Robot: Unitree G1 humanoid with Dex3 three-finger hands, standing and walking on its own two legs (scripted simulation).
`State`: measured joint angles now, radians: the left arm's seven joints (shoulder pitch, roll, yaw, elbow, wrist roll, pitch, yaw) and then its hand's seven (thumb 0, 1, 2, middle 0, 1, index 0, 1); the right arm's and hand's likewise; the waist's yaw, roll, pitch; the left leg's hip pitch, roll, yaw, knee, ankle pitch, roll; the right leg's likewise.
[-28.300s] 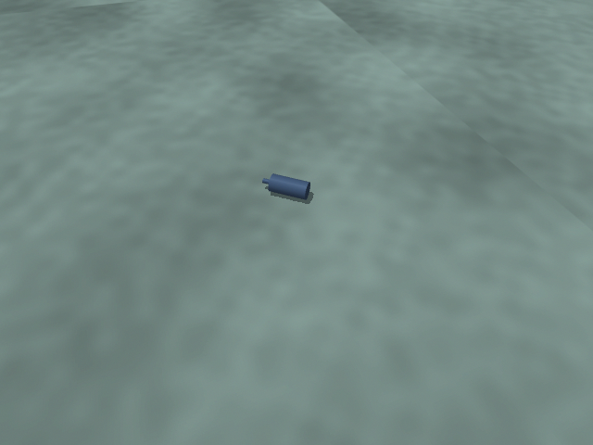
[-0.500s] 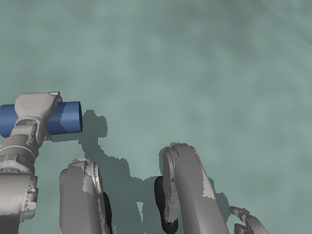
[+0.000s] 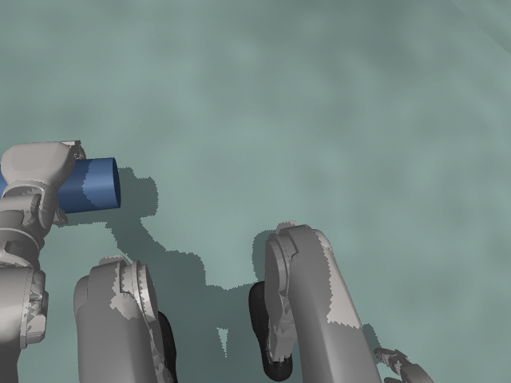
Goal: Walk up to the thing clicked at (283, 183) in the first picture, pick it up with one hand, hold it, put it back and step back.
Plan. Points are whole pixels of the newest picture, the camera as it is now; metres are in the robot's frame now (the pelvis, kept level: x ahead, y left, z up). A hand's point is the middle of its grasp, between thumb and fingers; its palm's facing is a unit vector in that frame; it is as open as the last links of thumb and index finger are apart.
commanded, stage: lower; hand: left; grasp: from above
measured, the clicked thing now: (40, 189) +0.46 +0.27 -0.19
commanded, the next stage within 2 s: rest in 0.42 s
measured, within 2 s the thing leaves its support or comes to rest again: neither
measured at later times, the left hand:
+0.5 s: hand (66, 191) +0.46 +0.24 -0.23, palm faces -0.47 -0.02 -0.88, open 11.4 cm
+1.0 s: hand (74, 193) +0.46 +0.24 -0.27, palm faces -0.48 -0.06 -0.88, open 11.5 cm
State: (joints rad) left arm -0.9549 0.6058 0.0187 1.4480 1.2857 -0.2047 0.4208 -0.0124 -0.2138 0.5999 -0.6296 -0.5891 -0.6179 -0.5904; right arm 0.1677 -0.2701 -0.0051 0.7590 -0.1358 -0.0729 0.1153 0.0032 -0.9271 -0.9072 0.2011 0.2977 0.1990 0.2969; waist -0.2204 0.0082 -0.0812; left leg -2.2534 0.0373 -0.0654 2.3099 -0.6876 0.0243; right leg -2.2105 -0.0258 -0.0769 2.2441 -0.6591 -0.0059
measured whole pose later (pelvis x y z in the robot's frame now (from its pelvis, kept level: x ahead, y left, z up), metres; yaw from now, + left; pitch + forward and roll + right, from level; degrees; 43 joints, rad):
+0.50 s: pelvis +0.00 +0.00 -0.03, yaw -2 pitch +35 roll -7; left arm -0.98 0.66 0.06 1.53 1.33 -0.23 0.50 -0.01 -0.20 0.59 -0.63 -0.57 -0.62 -0.57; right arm 0.15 -0.27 0.04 0.76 -0.18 -0.10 0.15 0.00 -0.92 -0.90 0.20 0.30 0.20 0.30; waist -0.26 -0.01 -0.03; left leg -2.34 0.03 -0.10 2.43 -0.71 0.03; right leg -2.28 -0.02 -0.10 2.35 -0.67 0.00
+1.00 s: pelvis +0.01 +0.00 -0.06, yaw -4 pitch +32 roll -9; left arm -0.99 0.77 0.14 1.63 1.37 -0.26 0.57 -0.01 -0.19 0.59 -0.60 -0.60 -0.59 -0.60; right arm 0.15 -0.30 0.09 0.77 -0.24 -0.15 0.22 0.00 -0.91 -0.90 0.20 0.30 0.20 0.30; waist -0.31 -0.04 0.05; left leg -2.38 0.04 -0.15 2.53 -0.73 0.02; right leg -2.30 -0.01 -0.14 2.41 -0.67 0.00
